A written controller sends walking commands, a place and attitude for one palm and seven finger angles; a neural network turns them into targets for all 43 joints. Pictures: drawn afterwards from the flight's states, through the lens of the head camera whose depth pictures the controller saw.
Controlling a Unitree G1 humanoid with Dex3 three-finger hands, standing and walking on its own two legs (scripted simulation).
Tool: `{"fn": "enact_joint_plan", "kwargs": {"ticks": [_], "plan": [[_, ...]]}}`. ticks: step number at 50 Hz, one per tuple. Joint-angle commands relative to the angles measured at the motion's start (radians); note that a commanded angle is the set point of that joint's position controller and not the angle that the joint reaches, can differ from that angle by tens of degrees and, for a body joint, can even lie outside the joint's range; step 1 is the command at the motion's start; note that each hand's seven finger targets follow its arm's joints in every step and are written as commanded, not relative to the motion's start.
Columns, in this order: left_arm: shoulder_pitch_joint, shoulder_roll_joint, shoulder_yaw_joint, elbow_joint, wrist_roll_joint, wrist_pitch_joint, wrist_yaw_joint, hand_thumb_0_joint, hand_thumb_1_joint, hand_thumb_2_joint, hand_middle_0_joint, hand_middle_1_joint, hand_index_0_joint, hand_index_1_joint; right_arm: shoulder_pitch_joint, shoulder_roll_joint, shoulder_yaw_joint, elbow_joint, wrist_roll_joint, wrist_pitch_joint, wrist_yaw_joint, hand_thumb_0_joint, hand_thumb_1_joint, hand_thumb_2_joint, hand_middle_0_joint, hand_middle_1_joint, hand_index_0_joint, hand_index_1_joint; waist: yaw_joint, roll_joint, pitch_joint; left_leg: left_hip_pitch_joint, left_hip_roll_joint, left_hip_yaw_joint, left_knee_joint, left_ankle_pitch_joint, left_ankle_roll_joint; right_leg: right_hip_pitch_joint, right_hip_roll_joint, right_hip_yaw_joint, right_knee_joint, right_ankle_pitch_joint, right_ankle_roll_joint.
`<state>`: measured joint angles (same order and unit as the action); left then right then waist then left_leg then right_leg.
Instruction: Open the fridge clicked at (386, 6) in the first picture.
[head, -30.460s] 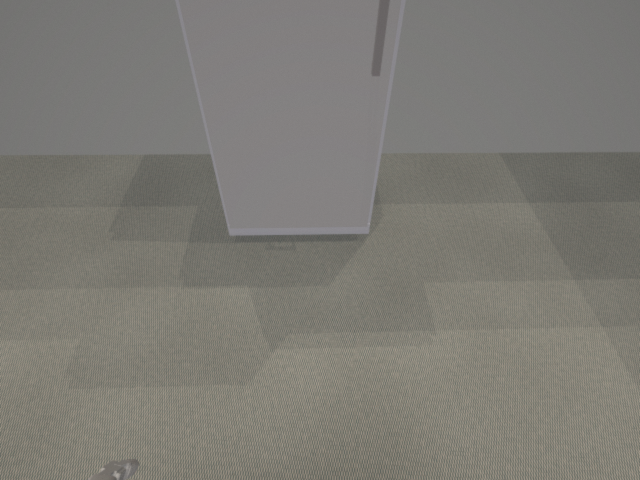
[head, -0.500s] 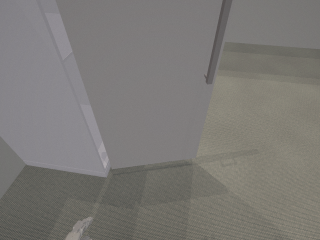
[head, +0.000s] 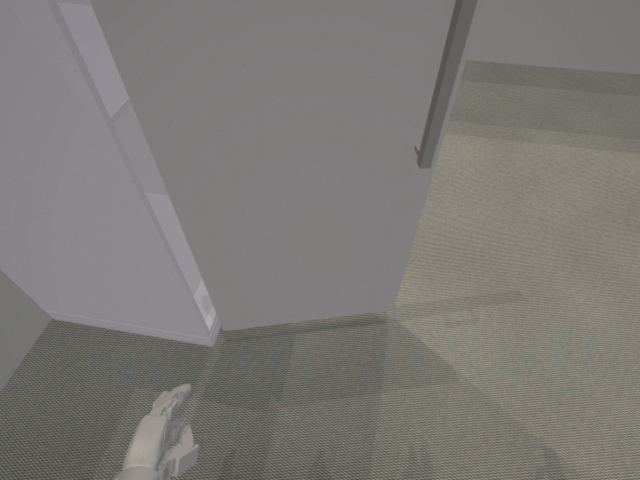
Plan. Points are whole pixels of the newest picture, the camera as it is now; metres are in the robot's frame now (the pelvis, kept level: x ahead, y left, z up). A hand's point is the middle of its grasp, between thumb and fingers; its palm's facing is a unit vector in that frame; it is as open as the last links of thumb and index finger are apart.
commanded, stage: stop stepping back and stand still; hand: right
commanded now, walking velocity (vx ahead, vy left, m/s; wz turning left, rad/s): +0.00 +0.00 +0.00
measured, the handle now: (439, 82) +0.70 -0.16 +0.15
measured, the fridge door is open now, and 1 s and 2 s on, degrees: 72 72 72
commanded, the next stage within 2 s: let the arm hang, fingers relaxed in 0.14 s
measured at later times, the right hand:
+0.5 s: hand out of the picture +0.08 -0.21 -0.15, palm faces -0.02 +0.97 -0.23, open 7.4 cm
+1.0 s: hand out of the picture -0.03 -0.21 -0.17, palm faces +0.02 +0.98 -0.21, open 7.4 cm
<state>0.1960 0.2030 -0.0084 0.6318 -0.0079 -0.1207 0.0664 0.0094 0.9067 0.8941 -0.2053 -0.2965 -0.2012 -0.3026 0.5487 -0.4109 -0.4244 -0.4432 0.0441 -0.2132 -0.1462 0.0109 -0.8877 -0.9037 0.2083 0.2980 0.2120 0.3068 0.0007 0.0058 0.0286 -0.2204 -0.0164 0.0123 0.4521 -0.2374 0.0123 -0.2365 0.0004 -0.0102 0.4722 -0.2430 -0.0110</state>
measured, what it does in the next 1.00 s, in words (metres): stands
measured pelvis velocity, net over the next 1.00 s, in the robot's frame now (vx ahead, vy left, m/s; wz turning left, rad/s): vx -0.01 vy -0.03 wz -0.01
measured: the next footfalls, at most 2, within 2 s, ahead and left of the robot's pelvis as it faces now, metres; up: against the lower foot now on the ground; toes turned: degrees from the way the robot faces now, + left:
none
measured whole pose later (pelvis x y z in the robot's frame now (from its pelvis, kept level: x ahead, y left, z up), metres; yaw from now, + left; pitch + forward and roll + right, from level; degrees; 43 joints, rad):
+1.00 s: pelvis -0.01 -0.03 +0.00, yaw +0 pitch +0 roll +1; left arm 0.32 0.14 -0.01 1.07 0.02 0.01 0.03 0.01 0.92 0.89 -0.20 -0.30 -0.20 -0.30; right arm 0.31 -0.18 0.00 1.11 -0.01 0.01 -0.02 0.01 -0.91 -0.90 0.20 0.30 0.20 0.30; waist 0.01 -0.02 0.01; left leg -0.22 0.02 0.01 0.42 -0.20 -0.02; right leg -0.25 0.04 -0.02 0.45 -0.21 -0.05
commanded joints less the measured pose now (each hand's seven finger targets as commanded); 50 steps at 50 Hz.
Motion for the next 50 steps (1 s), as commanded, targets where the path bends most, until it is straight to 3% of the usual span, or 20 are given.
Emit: {"fn": "enact_joint_plan", "kwargs": {"ticks": [1,6,7,11,12,13,14,16,19,20,21,25,31,35,40,50], "plan": [[-0.085,0.121,0.045,-0.173,-0.001,-0.043,0.027,0.000,0.900,0.900,-0.200,-0.300,-0.200,-0.300,-0.045,-0.179,-0.108,-0.249,-0.006,-0.052,-0.023,0.000,-0.900,-0.900,0.200,0.300,0.200,0.300,-0.009,-0.083,-0.203,0.098,0.061,-0.027,0.019,0.351,-0.015,0.121,-0.130,0.097,-0.076,0.509,-0.022],[-0.080,0.120,0.046,-0.176,0.000,-0.045,0.021,0.000,0.900,0.900,-0.200,-0.300,-0.200,-0.300,-0.031,-0.191,-0.113,-0.325,-0.008,-0.057,-0.030,0.000,-0.900,-0.900,0.200,0.300,0.200,0.300,-0.012,-0.135,-0.211,0.131,0.066,-0.031,0.014,0.389,-0.004,0.104,-0.105,0.064,-0.052,0.485,-0.008],[-0.080,0.123,0.047,-0.178,0.002,-0.046,0.021,0.000,0.900,0.900,-0.200,-0.300,-0.200,-0.300,-0.013,-0.211,-0.132,-0.323,-0.008,-0.058,-0.030,0.000,-0.900,-0.900,0.200,0.300,0.200,0.300,-0.012,-0.138,-0.205,0.138,0.071,-0.037,0.005,0.385,0.000,0.085,-0.102,0.068,-0.056,0.454,-0.005],[-0.086,0.118,0.047,-0.174,-0.001,-0.032,0.015,0.000,0.900,0.900,-0.200,-0.300,-0.200,-0.300,0.028,-0.179,-0.138,-0.233,0.006,-0.056,-0.029,0.000,-0.900,-0.900,0.200,0.300,0.200,0.300,-0.007,-0.080,-0.134,0.111,0.077,-0.081,-0.065,0.239,0.003,-0.002,-0.085,0.068,-0.084,0.198,-0.009],[-0.142,0.233,0.088,0.046,-0.020,-0.093,-0.074,0.000,0.900,0.900,-0.200,-0.300,-0.200,-0.300,-0.068,0.016,0.354,0.530,-0.068,0.072,0.110,0.000,-0.900,-0.900,0.200,0.300,0.200,0.300,0.056,-0.032,-0.062,-0.058,0.147,-0.027,0.033,0.307,0.027,-0.011,-0.098,0.052,0.099,0.296,-0.003],[-0.067,0.277,0.106,0.054,-0.010,-0.020,-0.080,0.000,0.900,0.900,-0.200,-0.300,-0.200,-0.300,-0.115,-0.016,0.297,0.557,-0.083,0.164,0.144,0.000,-0.900,-0.900,0.200,0.300,0.200,0.300,0.035,-0.030,-0.097,-0.090,0.172,-0.073,0.015,0.195,0.032,-0.020,-0.123,0.077,0.059,0.226,-0.002],[-0.054,0.264,0.102,0.035,-0.007,0.008,-0.077,0.000,0.900,0.900,-0.200,-0.300,-0.200,-0.300,-0.109,-0.013,0.290,0.560,-0.086,0.190,0.151,0.000,-0.900,-0.900,0.200,0.300,0.200,0.300,0.031,-0.038,-0.087,-0.100,0.144,-0.053,0.024,0.097,0.026,-0.048,-0.125,0.095,0.047,0.157,-0.014],[-0.059,0.240,0.078,0.041,0.008,0.042,-0.076,0.000,0.900,0.900,-0.200,-0.300,-0.200,-0.300,-0.171,0.002,0.307,0.651,-0.083,0.194,0.154,0.000,-0.900,-0.900,0.200,0.300,0.200,0.300,0.009,0.029,-0.087,-0.092,0.114,-0.036,0.057,-0.045,0.025,-0.143,-0.132,0.151,0.012,0.045,-0.052],[-0.051,0.222,0.059,0.061,0.028,0.070,-0.072,0.000,0.900,0.900,-0.200,-0.300,-0.200,-0.300,-0.256,-0.007,0.339,0.810,-0.083,0.203,0.153,0.000,-0.900,-0.900,0.200,0.300,0.200,0.300,0.013,0.182,-0.065,-0.095,0.131,-0.089,-0.004,-0.098,0.045,-0.142,-0.087,0.155,0.023,0.017,-0.055],[-0.042,0.217,0.056,0.073,0.031,0.080,-0.070,0.000,0.900,0.900,-0.200,-0.300,-0.200,-0.300,-0.286,-0.003,0.346,0.868,-0.081,0.208,0.150,0.000,-0.900,-0.900,0.200,0.300,0.200,0.300,0.018,0.198,-0.053,-0.113,0.137,-0.106,-0.023,-0.110,0.054,-0.121,-0.074,0.150,0.028,0.020,-0.054],[-0.032,0.208,0.052,0.085,0.034,0.090,-0.069,0.000,0.900,0.900,-0.200,-0.300,-0.200,-0.300,-0.304,0.007,0.355,0.924,-0.079,0.214,0.147,0.000,-0.900,-0.900,0.200,0.300,0.200,0.300,0.021,0.183,-0.046,-0.129,0.137,-0.109,-0.033,-0.127,0.055,-0.103,-0.069,0.147,0.020,0.014,-0.053],[-0.026,0.172,0.029,0.150,0.040,0.107,-0.063,0.000,0.900,0.900,-0.200,-0.300,-0.200,-0.300,-0.288,0.038,0.383,1.120,-0.069,0.228,0.138,0.000,-0.900,-0.900,0.200,0.300,0.200,0.300,-0.002,-0.076,-0.043,-0.039,0.092,-0.090,-0.023,-0.095,0.028,-0.119,-0.078,0.161,-0.094,-0.034,-0.049],[0.062,0.125,0.031,0.251,0.034,0.118,-0.045,0.000,0.900,0.900,-0.200,-0.300,-0.200,-0.300,-0.227,0.066,0.383,1.331,-0.060,0.216,0.134,0.000,-0.900,-0.900,0.200,0.300,0.200,0.300,-0.001,-0.194,-0.070,0.013,0.097,-0.091,-0.090,-0.101,0.045,-0.092,-0.063,0.135,-0.115,-0.148,-0.041],[0.128,0.111,0.036,0.301,0.028,0.123,-0.039,0.000,0.900,0.900,-0.200,-0.300,-0.200,-0.300,-0.214,0.089,0.397,1.410,-0.057,0.214,0.133,0.000,-0.900,-0.900,0.200,0.300,0.200,0.300,0.006,-0.077,-0.035,-0.010,0.098,-0.085,-0.120,-0.112,0.042,-0.077,-0.074,0.136,-0.116,-0.131,-0.043],[0.179,0.084,0.035,0.355,0.026,0.123,-0.035,0.000,0.900,0.900,-0.200,-0.300,-0.200,-0.300,-0.195,0.117,0.406,1.480,-0.056,0.211,0.126,0.000,-0.900,-0.900,0.200,0.300,0.200,0.300,0.009,0.006,0.007,-0.043,0.101,-0.085,-0.138,-0.111,0.040,-0.049,-0.080,0.132,-0.127,-0.089,-0.046],[0.187,0.049,0.027,0.415,0.025,0.112,-0.032,0.000,0.900,0.900,-0.200,-0.300,-0.200,-0.300,-0.185,0.152,0.410,1.534,-0.057,0.209,0.117,0.000,-0.900,-0.900,0.200,0.300,0.200,0.300,-0.001,-0.001,0.045,-0.010,0.093,-0.067,-0.102,-0.001,0.023,-0.052,-0.093,0.133,-0.178,-0.038,-0.048]]}}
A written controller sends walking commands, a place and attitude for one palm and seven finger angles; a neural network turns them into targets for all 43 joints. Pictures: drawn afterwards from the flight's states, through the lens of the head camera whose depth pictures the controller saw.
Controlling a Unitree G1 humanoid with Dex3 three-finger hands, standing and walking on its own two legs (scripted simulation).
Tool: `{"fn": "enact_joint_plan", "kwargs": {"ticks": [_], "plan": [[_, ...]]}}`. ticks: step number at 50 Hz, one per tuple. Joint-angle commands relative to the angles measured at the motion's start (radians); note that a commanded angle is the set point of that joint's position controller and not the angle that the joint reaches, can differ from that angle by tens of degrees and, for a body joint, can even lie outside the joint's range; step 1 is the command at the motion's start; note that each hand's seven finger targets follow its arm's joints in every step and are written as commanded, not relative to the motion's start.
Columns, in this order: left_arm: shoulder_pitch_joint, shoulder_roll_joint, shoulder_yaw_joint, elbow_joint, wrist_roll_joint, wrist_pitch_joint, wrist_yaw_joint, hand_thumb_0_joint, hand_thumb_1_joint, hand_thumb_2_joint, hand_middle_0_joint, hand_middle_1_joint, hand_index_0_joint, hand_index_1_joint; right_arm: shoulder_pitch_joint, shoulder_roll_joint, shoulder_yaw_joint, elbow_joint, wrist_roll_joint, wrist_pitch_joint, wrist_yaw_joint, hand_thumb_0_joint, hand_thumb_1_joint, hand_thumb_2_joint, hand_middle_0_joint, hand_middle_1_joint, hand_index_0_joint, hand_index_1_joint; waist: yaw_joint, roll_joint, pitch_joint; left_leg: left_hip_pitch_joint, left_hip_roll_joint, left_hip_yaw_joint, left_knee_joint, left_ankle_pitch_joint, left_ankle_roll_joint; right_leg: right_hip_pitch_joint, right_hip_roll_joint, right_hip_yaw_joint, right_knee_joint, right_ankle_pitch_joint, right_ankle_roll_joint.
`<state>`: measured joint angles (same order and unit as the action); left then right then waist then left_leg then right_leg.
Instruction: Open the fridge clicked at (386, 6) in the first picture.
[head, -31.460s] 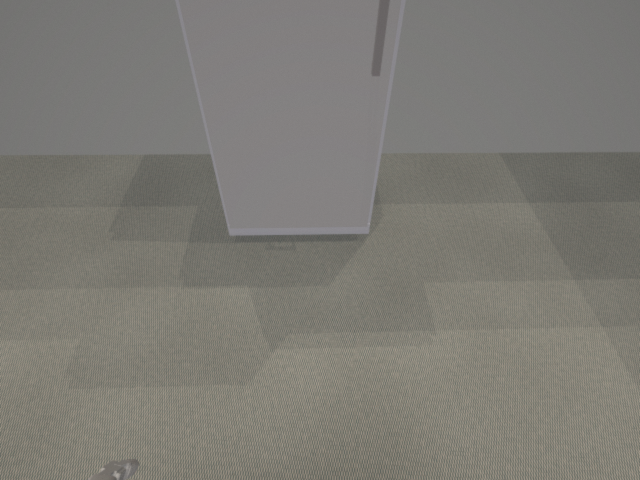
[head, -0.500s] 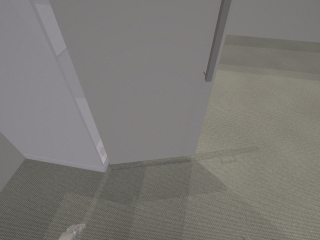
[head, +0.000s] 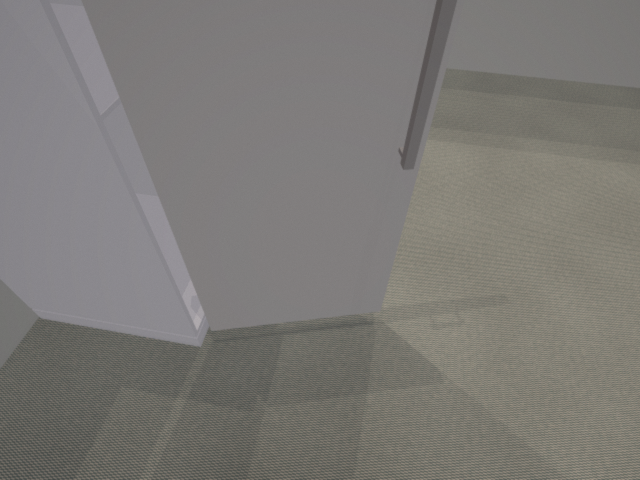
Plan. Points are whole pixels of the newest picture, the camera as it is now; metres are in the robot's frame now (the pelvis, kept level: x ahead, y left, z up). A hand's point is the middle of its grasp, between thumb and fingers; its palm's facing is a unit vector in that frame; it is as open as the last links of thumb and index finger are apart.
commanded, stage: let the arm hang, fingers relaxed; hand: right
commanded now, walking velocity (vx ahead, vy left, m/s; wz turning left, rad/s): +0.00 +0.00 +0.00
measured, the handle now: (421, 86) +0.72 -0.13 +0.15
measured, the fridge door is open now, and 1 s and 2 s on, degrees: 72 72 72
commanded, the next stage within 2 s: look to check the result in 0.34 s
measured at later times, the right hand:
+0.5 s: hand out of the picture +0.03 -0.16 -0.18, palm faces +0.01 +0.98 -0.18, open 7.3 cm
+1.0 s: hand out of the picture +0.04 -0.15 -0.18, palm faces +0.02 +0.98 -0.18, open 7.3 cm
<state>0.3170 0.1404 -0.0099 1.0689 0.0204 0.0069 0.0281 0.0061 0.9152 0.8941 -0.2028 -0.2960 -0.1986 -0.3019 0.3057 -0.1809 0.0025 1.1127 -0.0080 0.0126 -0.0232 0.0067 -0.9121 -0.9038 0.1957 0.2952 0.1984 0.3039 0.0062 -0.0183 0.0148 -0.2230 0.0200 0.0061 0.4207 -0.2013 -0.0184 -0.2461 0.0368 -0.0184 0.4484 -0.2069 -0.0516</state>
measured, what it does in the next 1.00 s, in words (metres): stands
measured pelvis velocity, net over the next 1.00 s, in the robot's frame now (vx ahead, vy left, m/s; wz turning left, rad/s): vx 0.04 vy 0.01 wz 0.01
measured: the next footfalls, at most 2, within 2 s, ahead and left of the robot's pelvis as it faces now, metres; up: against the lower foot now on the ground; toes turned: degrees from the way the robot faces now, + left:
none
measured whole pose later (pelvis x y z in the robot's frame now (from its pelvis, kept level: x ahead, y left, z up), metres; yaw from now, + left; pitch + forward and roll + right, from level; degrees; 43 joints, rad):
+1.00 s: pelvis +0.04 +0.01 +0.00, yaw +0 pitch +0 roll +0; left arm 0.28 0.13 -0.01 1.13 0.01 -0.01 0.05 0.00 0.92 0.89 -0.20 -0.30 -0.20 -0.30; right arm 0.27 -0.14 0.00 1.14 0.00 0.00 -0.03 0.01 -0.91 -0.90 0.20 0.30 0.20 0.30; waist 0.01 0.00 0.04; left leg -0.14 0.01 0.01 0.40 -0.26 0.00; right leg -0.15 0.02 -0.02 0.41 -0.25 -0.03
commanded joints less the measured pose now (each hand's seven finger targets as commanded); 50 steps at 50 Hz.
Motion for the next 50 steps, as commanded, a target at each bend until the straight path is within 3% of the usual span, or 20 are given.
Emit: {"fn": "enact_joint_plan", "kwargs": {"ticks": [1,12,22,34,50], "plan": [[0.064,0.109,0.029,-0.019,-0.003,-0.017,0.006,0.000,0.900,0.900,-0.200,-0.300,-0.200,-0.300,0.055,-0.075,-0.016,-0.021,-0.005,-0.017,-0.007,0.000,-0.900,-0.900,0.200,0.300,0.200,0.300,-0.007,0.025,0.060,-0.007,0.057,-0.059,-0.066,-0.023,0.053,-0.035,-0.127,0.135,-0.152,-0.055,-0.006],[0.050,0.094,0.024,0.005,-0.005,-0.025,0.012,0.000,0.900,0.900,-0.200,-0.300,-0.200,-0.300,0.031,-0.069,-0.022,-0.015,-0.002,-0.021,-0.010,0.000,-0.900,-0.900,0.200,0.300,0.200,0.300,-0.008,-0.013,0.038,0.026,0.065,-0.057,-0.062,0.054,0.048,0.026,-0.123,0.109,-0.124,0.109,-0.001],[0.049,0.093,0.025,0.017,-0.007,-0.022,0.015,0.000,0.900,0.900,-0.200,-0.300,-0.200,-0.300,0.028,-0.059,-0.022,-0.003,-0.002,-0.022,-0.011,0.000,-0.900,-0.900,0.200,0.300,0.200,0.300,-0.001,0.028,0.035,0.024,0.066,-0.060,-0.072,0.071,0.047,0.070,-0.125,0.095,-0.112,0.142,0.000],[0.046,0.081,0.022,0.035,-0.006,-0.024,0.020,0.000,0.900,0.900,-0.200,-0.300,-0.200,-0.300,0.038,-0.043,-0.022,0.009,0.000,-0.024,-0.014,0.000,-0.900,-0.900,0.200,0.300,0.200,0.300,0.001,0.003,0.035,0.042,0.071,-0.060,-0.075,0.107,0.050,0.090,-0.124,0.086,-0.103,0.182,0.003],[0.050,0.087,0.023,0.039,-0.007,-0.025,0.024,0.000,0.900,0.900,-0.200,-0.300,-0.200,-0.300,0.035,-0.049,-0.026,0.008,0.002,-0.026,-0.015,0.000,-0.900,-0.900,0.200,0.300,0.200,0.300,0.003,0.018,0.023,0.069,0.073,-0.058,-0.071,0.167,0.053,0.109,-0.127,0.079,-0.096,0.223,0.007]]}}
